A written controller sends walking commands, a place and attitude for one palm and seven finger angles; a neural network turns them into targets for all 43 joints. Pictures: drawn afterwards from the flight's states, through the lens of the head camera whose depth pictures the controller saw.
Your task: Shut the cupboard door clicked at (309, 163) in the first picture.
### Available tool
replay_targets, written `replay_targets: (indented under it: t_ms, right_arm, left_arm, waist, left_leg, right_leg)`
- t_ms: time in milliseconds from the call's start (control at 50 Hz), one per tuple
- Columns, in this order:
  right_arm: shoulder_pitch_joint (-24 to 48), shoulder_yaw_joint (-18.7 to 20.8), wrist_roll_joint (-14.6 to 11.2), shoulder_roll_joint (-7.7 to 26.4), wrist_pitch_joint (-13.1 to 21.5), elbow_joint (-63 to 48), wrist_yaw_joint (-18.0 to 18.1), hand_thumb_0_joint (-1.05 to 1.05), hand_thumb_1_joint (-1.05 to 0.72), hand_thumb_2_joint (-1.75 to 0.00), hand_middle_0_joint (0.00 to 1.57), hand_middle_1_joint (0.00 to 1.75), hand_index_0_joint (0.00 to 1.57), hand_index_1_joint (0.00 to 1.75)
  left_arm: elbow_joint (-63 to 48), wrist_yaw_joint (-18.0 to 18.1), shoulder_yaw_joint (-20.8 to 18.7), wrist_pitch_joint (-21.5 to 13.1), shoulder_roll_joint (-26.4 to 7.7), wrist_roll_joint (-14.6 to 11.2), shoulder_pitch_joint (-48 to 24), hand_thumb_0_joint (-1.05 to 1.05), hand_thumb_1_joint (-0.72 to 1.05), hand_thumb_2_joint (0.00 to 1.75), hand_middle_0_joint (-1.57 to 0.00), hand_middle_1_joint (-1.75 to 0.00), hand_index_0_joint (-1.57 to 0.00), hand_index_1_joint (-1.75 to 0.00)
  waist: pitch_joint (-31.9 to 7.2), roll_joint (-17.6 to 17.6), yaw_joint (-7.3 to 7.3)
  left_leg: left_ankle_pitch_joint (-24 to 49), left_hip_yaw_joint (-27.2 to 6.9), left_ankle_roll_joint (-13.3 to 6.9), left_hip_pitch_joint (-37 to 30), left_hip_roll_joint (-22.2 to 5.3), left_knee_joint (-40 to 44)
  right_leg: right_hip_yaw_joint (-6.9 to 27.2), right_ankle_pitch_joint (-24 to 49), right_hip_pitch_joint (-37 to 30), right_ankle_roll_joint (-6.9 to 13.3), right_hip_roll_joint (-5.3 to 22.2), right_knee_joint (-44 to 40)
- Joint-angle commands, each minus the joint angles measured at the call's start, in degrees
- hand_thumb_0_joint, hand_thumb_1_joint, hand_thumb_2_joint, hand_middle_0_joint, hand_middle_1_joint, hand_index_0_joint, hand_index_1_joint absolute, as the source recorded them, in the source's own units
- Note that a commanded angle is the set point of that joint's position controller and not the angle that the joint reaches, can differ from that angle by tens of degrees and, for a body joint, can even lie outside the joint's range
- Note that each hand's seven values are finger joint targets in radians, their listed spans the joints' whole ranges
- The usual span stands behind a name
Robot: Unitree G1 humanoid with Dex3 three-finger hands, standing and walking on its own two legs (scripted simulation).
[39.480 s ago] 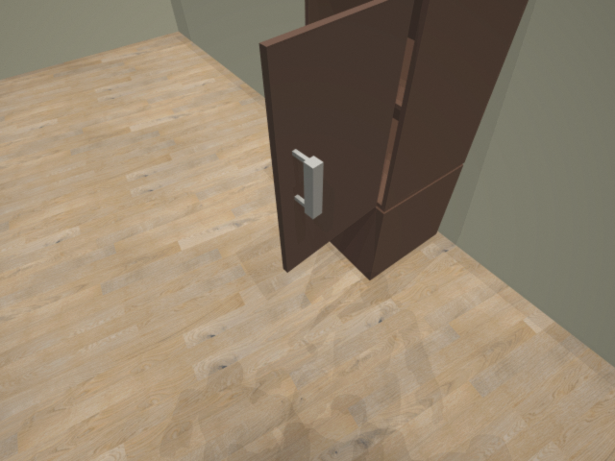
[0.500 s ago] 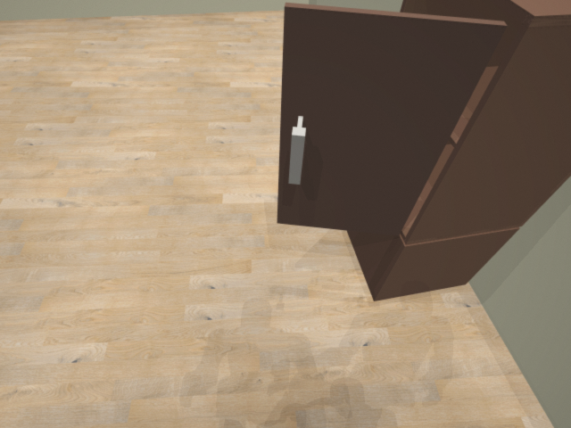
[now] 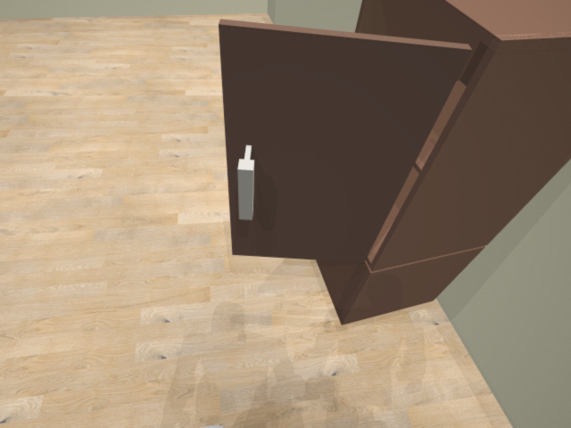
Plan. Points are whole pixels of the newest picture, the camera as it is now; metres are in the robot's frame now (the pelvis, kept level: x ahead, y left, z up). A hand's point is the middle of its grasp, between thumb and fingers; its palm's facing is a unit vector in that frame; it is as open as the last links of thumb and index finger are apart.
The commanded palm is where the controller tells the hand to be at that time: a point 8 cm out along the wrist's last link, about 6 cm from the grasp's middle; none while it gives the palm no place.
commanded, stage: come to a stop and stand still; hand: left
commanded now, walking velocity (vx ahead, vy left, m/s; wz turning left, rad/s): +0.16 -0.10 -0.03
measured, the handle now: (247, 182) +0.54 +0.10 -0.02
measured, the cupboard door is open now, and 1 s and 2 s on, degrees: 73 73 73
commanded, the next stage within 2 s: look again from close up in 1.04 s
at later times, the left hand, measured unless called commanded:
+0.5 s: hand (205, 419) +0.16 +0.12 -0.15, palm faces +0.03 -0.98 -0.21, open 7.3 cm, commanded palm none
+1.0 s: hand out of the picture +0.06 +0.18 -0.15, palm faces +0.01 -0.96 -0.28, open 7.4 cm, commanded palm none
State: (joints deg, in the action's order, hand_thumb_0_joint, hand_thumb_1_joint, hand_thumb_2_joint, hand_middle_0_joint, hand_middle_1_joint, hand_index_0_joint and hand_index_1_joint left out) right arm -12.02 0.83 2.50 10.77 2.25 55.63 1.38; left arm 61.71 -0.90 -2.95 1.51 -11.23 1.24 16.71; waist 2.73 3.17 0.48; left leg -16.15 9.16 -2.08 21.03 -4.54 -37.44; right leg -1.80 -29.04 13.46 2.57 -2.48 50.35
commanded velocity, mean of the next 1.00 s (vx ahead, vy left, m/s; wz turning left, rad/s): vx -0.08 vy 0.05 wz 0.00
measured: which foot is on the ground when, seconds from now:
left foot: down 0.00-0.28, up 0.30-0.56, down 0.58-1.00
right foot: up 0.00-0.24, down 0.26-0.60, up 0.62-0.78, down 0.80-1.00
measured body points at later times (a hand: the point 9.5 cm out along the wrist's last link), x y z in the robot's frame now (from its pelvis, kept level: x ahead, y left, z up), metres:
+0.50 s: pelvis +0.07 -0.05 +0.01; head +0.11 -0.06 +0.46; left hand +0.16 +0.17 -0.13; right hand +0.11 -0.31 -0.14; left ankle +0.03 +0.05 -0.68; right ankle +0.11 -0.19 -0.72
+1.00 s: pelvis +0.04 -0.01 +0.01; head +0.04 -0.04 +0.46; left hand +0.06 +0.23 -0.12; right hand +0.10 -0.24 -0.15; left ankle +0.05 +0.06 -0.72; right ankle +0.07 -0.13 -0.72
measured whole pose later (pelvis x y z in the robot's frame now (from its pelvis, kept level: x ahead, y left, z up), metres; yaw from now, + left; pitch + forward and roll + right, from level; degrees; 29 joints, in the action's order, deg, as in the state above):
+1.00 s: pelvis +0.04 -0.01 +0.01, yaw -1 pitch -1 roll +1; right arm -15.3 0.7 1.0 11.6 -0.1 52.4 0.9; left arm 56.7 1.5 0.1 1.3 -10.1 1.3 18.2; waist -0.1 -3.1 -0.6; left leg -14.9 7.3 -4.2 13.0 2.9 -28.0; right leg -0.1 -14.9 17.1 0.1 1.8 32.5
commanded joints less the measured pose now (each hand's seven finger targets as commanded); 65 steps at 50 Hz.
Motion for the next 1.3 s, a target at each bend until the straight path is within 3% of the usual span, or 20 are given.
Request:
replay_targets:
  t_ms: [0, 80, 120, 180, 200, 240, 260, 300, 340, 420, 520, 540, 560, 600, 640, 740, 780, 820, 920, 1280]
  right_arm:
    - [-9.7, 2.6, -0.2, 10.8, 0.4, 0.2, 1.6, 0.0, -0.9, -0.9, 0.2, 0.3, 0.2, 0.3]
    - [-7.2, 2.3, -0.4, 9.1, 0.4, 0.6, 1.2, 0.0, -0.9, -0.9, 0.2, 0.3, 0.2, 0.3]
    - [-5.3, 2.1, -0.5, 8.7, -0.2, 0.7, 1.0, 0.0, -0.9, -0.9, 0.2, 0.3, 0.2, 0.3]
    - [-3.6, 3.0, -1.3, 8.9, -1.6, 1.4, 0.7, 0.0, -0.9, -0.9, 0.2, 0.3, 0.2, 0.3]
    - [-3.5, 2.8, -1.6, 7.2, -1.8, 1.5, 0.5, 0.0, -0.9, -0.9, 0.2, 0.3, 0.2, 0.3]
    - [-7.0, 2.5, -2.4, 2.8, -2.8, 1.1, -0.4, 0.0, -0.9, -0.9, 0.2, 0.3, 0.2, 0.3]
    - [-7.6, 2.7, -2.4, 2.3, -3.8, 1.0, -0.3, 0.0, -0.9, -0.9, 0.2, 0.3, 0.2, 0.3]
    - [-7.4, 3.0, -2.4, 3.1, -4.5, 1.5, 0.4, 0.0, -0.9, -0.9, 0.2, 0.3, 0.2, 0.3]
    - [-6.1, 2.9, -2.7, 4.1, -4.1, 1.3, 0.3, 0.0, -0.9, -0.9, 0.2, 0.3, 0.2, 0.3]
    - [-2.4, 2.8, -2.3, 3.6, -4.8, -0.8, -0.4, 0.0, -0.9, -0.9, 0.2, 0.3, 0.2, 0.3]
    - [-8.7, 2.6, -2.0, 3.5, -4.1, 0.3, -0.6, 0.0, -0.9, -0.9, 0.2, 0.3, 0.2, 0.3]
    - [-9.0, 2.8, -1.7, 6.1, -3.5, 0.2, -0.7, 0.0, -0.9, -0.9, 0.2, 0.3, 0.2, 0.3]
    - [-4.0, 4.2, -2.3, 10.1, -2.2, -4.9, -0.7, 0.0, -0.9, -0.9, 0.2, 0.3, 0.2, 0.3]
    - [-1.6, 2.8, -0.5, 8.5, -2.7, -8.8, -0.9, 0.0, -0.9, -0.9, 0.2, 0.3, 0.2, 0.3]
    - [-0.7, 2.3, -0.7, 8.0, -2.9, -10.5, 0.1, 0.0, -0.9, -0.9, 0.2, 0.3, 0.2, 0.3]
    - [0.5, 1.9, -1.4, 7.5, -2.1, -11.7, 0.0, 0.0, -0.9, -0.9, 0.2, 0.3, 0.2, 0.3]
    - [-3.1, 1.6, -1.9, 5.7, -2.2, -10.8, -0.4, 0.0, -0.9, -0.9, 0.2, 0.3, 0.2, 0.3]
    - [-6.0, 1.7, -1.7, 5.7, -2.4, -8.8, -0.4, 0.0, -0.9, -0.9, 0.2, 0.3, 0.2, 0.3]
    - [-4.9, 1.5, -1.3, 6.9, -0.9, -6.2, -0.4, 0.0, -0.9, -0.9, 0.2, 0.3, 0.2, 0.3]
    - [-8.3, -0.7, -1.8, 4.2, -0.1, 4.5, 0.3, 0.0, -0.9, -0.9, 0.2, 0.3, 0.2, 0.3]
  left_arm:
    - [-6.5, -0.7, -1.4, -1.5, -4.8, 0.4, -4.9, 0.0, 0.9, 0.9, -0.2, -0.3, -0.2, -0.3]
    - [-5.7, -0.6, -0.8, -0.4, -1.3, 0.1, -3.6, 0.0, 0.9, 0.9, -0.2, -0.3, -0.2, -0.3]
    - [-5.5, 0.0, -0.2, -0.5, -0.2, -0.3, -3.5, 0.0, 0.9, 0.9, -0.2, -0.3, -0.2, -0.3]
    - [-4.5, 0.7, -0.3, -0.7, -1.8, -0.1, -0.5, 0.0, 0.9, 0.9, -0.2, -0.3, -0.2, -0.3]
    - [-4.5, 1.0, -0.6, -1.1, -4.4, 0.1, 0.5, 0.0, 0.9, 0.9, -0.2, -0.3, -0.2, -0.3]
    - [-4.8, 1.8, -1.2, -1.7, -11.2, 0.5, 0.2, 0.0, 0.9, 0.9, -0.2, -0.3, -0.2, -0.3]
    - [-5.3, 1.8, -1.2, -1.6, -12.2, 0.4, -0.5, 0.0, 0.9, 0.9, -0.2, -0.3, -0.2, -0.3]
    - [-5.1, 2.8, -1.7, -1.8, -10.6, 0.4, -3.1, 0.0, 0.9, 0.9, -0.2, -0.3, -0.2, -0.3]
    - [-5.9, 3.4, -2.1, -1.5, -10.2, 0.6, -4.0, 0.0, 0.9, 0.9, -0.2, -0.3, -0.2, -0.3]
    - [-7.0, 3.8, -2.7, -1.0, -10.8, 0.7, -4.6, 0.0, 0.9, 0.9, -0.2, -0.3, -0.2, -0.3]
    - [-8.0, 3.3, -2.5, -0.2, -9.4, 0.3, -8.0, 0.0, 0.9, 0.9, -0.2, -0.3, -0.2, -0.3]
    - [-8.4, 3.1, -2.0, 0.3, -7.1, -0.2, -6.9, 0.0, 0.9, 0.9, -0.2, -0.3, -0.2, -0.3]
    - [-7.6, 5.2, 0.0, -1.2, -6.5, -1.0, -3.4, 0.0, 0.9, 0.9, -0.2, -0.3, -0.2, -0.3]
    - [-11.0, 4.6, 0.9, -0.3, -5.7, 0.0, -2.8, 0.0, 0.9, 0.9, -0.2, -0.3, -0.2, -0.3]
    - [-10.3, 3.7, 0.5, 0.9, -5.6, 0.2, -4.5, 0.0, 0.9, 0.9, -0.2, -0.3, -0.2, -0.3]
    - [-9.0, 2.5, 1.0, -0.8, -4.6, 0.1, 1.4, 0.0, 0.9, 0.9, -0.2, -0.3, -0.2, -0.3]
    - [-9.9, 2.5, 1.7, -1.7, -7.0, 0.4, -0.3, 0.0, 0.9, 0.9, -0.2, -0.3, -0.2, -0.3]
    - [-10.7, 2.6, 1.4, -2.4, -8.4, 0.1, -2.7, 0.0, 0.9, 0.9, -0.2, -0.3, -0.2, -0.3]
    - [-9.9, 2.7, 1.4, -1.7, -6.3, 0.0, -0.8, 0.0, 0.9, 0.9, -0.2, -0.3, -0.2, -0.3]
    - [-1.7, 2.8, 2.8, -2.5, -4.0, -0.7, 0.8, 0.0, 0.9, 0.9, -0.2, -0.3, -0.2, -0.3]
  waist:
    - [1.4, -11.2, 2.43]
    - [-1.5, -11.8, 0.45]
    - [-2.3, -11.5, -0.26]
    - [-3.8, -12.0, -1.9]
    - [-2.5, -7.6, -2.61]
    - [-4.2, 7.6, -1.51]
    - [-4.7, 6.9, -1.36]
    - [-5.5, 14.5, -1.18]
    - [-7.4, 10.3, -1.95]
    - [-7.2, 6.4, -2.65]
    - [-6.9, 5.3, 1.19]
    - [-6.7, -2.9, 0.95]
    - [-13.8, -19.2, 0.8]
    - [-9.5, -30.4, -0.66]
    - [0.6, -20.2, -0.55]
    - [0.4, -4.4, -2.89]
    - [1.0, 1.0, 0.65]
    - [-1.6, 7.5, 2.17]
    - [1.6, -4.0, 0.02]
    - [0.5, -4.0, -0.58]
  left_leg:
    - [9.4, -25.1, -7.6, -11.5, -20.2, 24.2]
    - [22.2, -9.4, -5.3, -9.4, -13.9, 22.0]
    - [30.3, -6.2, -4.7, -8.3, -11.7, 18.3]
    - [21.4, -4.3, -2.0, -6.9, -9.2, 13.2]
    - [15.3, -3.7, 0.2, -3.9, -6.8, 10.2]
    - [-10.3, -0.6, 4.1, -0.6, 2.2, 0.3]
    - [-16.8, -2.8, 4.0, -3.5, 2.6, -6.6]
    - [-18.4, -6.9, 4.0, 0.6, 2.0, -15.0]
    - [-17.5, -8.6, 4.4, 4.0, 3.0, -18.7]
    - [-14.2, -8.9, 5.1, 3.2, 3.8, -15.8]
    - [3.7, -6.6, 4.3, -11.9, 3.9, 10.4]
    - [7.1, -11.8, 3.0, -15.3, -0.8, 16.2]
    - [20.9, -7.2, 2.6, -13.9, -5.7, 11.5]
    - [30.8, -15.6, -2.2, -10.8, -6.7, 13.5]
    - [28.1, -16.4, -4.4, -1.0, -8.2, 15.7]
    - [2.6, -15.5, -4.1, 0.8, -4.8, 14.0]
    - [-6.3, -11.8, -0.9, -4.5, 1.9, 11.5]
    - [-3.4, -10.0, -0.5, -10.4, 3.0, 9.0]
    - [-6.7, -16.0, -1.7, -4.9, -2.3, 21.6]
    - [3.2, -11.6, -0.2, -8.4, -1.5, 21.9]
  right_leg:
    - [4.6, 4.4, 21.1, -1.4, 6.3, 18.6]
    - [0.5, 9.2, 12.4, -3.1, 6.6, 2.7]
    - [-1.7, 12.2, 6.3, -3.6, 4.9, -7.2]
    - [-4.5, 21.8, -2.2, -4.1, 3.4, -19.6]
    - [-1.4, 27.8, -5.5, -3.5, 5.2, -23.9]
    - [13.1, 43.4, -5.5, 3.0, 20.4, -29.3]
    - [14.6, 43.9, -1.8, 5.9, 23.5, -31.4]
    - [15.1, 59.6, -5.5, 8.9, 23.2, -28.4]
    - [12.5, 67.1, -10.6, 9.5, 23.0, -25.4]
    - [10.7, 59.7, -8.1, 9.2, 22.7, -26.8]
    - [7.9, 33.1, 2.1, 3.6, 17.6, -24.2]
    - [5.4, 21.1, 6.8, 0.8, 13.0, -19.0]
    - [1.4, 20.6, -0.8, -0.7, 9.5, -13.2]
    - [-1.8, 1.0, 8.5, -1.5, 2.9, -3.4]
    - [1.1, -0.3, 9.9, -1.4, 3.4, 3.4]
    - [3.7, 11.6, 1.9, -0.9, 4.8, -18.7]
    - [14.3, 7.6, 9.5, 2.9, 11.0, -27.3]
    - [14.7, 4.8, 12.4, 3.4, 11.4, -28.7]
    - [6.9, 10.0, 7.2, 0.4, 5.9, -23.6]
    - [7.4, 17.5, -0.1, 0.3, 8.3, -28.7]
